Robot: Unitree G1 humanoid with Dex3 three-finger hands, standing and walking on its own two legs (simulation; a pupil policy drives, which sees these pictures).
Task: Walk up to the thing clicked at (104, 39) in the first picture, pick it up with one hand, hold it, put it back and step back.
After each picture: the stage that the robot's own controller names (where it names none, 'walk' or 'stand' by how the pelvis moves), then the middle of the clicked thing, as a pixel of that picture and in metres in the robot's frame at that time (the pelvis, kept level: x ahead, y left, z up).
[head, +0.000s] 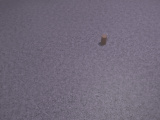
stand; (103, 39) +1.47 -0.27 -0.72
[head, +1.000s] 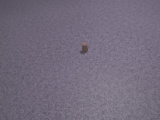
walk; (84, 47) +1.35 +0.06 -0.70
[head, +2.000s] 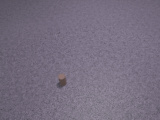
walk; (62, 79) +0.85 +0.25 -0.71
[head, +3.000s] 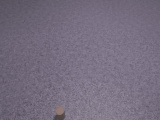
walk; (60, 113) +0.52 +0.19 -0.69
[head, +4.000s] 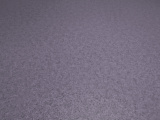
stand; out of the picture +0.41 +0.18 -0.72
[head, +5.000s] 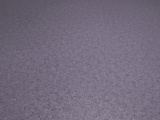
stand; out of the picture +0.40 +0.19 -0.72
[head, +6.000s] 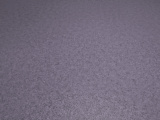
stand; out of the picture +0.40 +0.19 -0.73
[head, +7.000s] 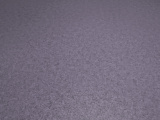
stand; out of the picture +0.39 +0.19 -0.73
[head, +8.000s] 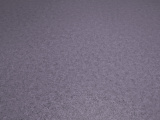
stand; out of the picture +0.39 +0.19 -0.73
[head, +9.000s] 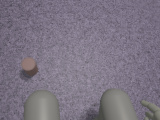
go down; (30, 67) +0.46 +0.24 -0.38
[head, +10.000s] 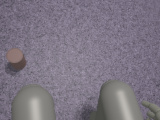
go down; (17, 59) +0.46 +0.26 -0.31
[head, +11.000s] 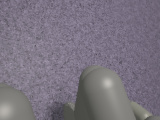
close in; out of the picture +0.44 +0.31 -0.22
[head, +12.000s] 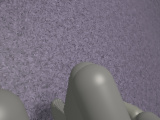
close; out of the picture +0.44 +0.31 -0.22
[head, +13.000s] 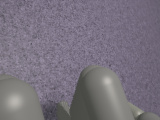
lift; out of the picture +0.39 +0.28 -0.22
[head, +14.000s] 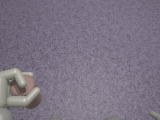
lift; (27, 92) +0.33 +0.19 -0.02
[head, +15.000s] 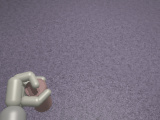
hold; (39, 96) +0.33 +0.16 -0.01
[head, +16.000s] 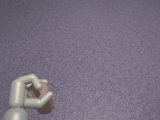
hold; (42, 98) +0.32 +0.16 -0.01
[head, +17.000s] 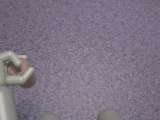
crouch; (23, 74) +0.40 +0.20 -0.08
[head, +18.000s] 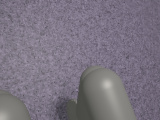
lower; out of the picture +0.44 +0.31 -0.20
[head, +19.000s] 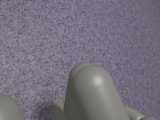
lower; out of the picture +0.42 +0.32 -0.22
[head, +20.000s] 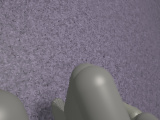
lower; out of the picture +0.42 +0.32 -0.23
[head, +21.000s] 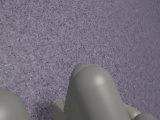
lower; out of the picture +0.42 +0.32 -0.23
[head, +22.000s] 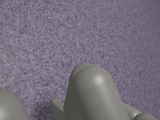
lower; out of the picture +0.42 +0.32 -0.23
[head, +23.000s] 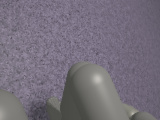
withdraw; out of the picture +0.41 +0.30 -0.22
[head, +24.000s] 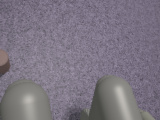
stand; (0, 62) +0.43 +0.28 -0.26
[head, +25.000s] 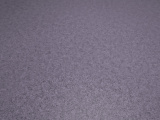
stand; out of the picture +0.38 +0.19 -0.64
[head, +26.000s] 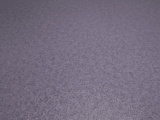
stand; out of the picture +0.40 +0.21 -0.67
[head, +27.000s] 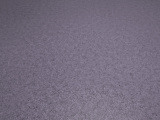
stand; out of the picture +0.40 +0.20 -0.67
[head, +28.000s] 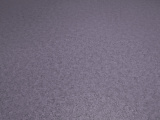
walk; out of the picture +0.41 +0.19 -0.72
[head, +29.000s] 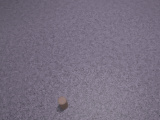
walk; (63, 102) +0.53 +0.21 -0.70
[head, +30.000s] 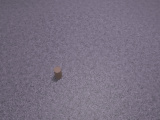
walk; (58, 73) +0.81 +0.20 -0.70
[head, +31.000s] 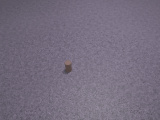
stand; (68, 66) +1.04 +0.18 -0.70
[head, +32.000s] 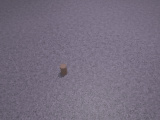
stand; (63, 69) +1.02 +0.20 -0.73
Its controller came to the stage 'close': yes
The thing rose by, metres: 0.70
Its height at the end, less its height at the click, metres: +0.00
